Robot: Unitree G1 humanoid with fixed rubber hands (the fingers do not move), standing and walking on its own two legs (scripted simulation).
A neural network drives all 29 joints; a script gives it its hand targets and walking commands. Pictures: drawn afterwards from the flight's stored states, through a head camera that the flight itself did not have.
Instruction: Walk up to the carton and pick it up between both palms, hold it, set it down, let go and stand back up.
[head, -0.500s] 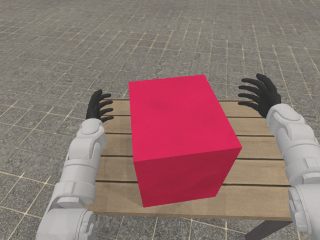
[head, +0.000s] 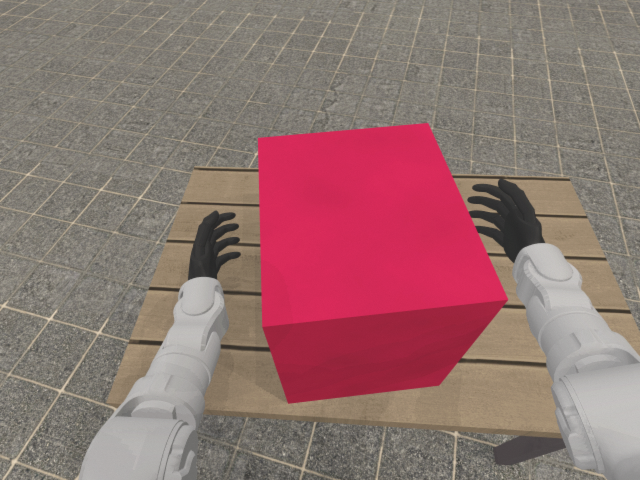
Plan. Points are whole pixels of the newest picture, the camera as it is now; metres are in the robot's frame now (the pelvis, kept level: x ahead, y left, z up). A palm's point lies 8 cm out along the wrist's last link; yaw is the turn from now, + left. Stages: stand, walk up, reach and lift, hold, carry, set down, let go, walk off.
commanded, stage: reach and lift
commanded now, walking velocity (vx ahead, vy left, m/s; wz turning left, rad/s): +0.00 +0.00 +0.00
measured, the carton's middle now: (354, 270) +0.43 +0.00 -0.03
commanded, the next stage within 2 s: none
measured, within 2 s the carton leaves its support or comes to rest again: neither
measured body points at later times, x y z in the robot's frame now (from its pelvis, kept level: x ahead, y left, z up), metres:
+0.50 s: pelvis -0.01 -0.01 -0.01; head +0.06 -0.02 +0.44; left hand +0.38 +0.18 +0.01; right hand +0.44 -0.20 +0.04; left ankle +0.00 +0.16 -0.74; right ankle +0.00 -0.10 -0.74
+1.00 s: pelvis +0.00 -0.01 -0.01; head +0.07 -0.02 +0.43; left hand +0.39 +0.17 +0.01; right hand +0.44 -0.17 +0.02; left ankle +0.00 +0.16 -0.74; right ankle +0.00 -0.10 -0.74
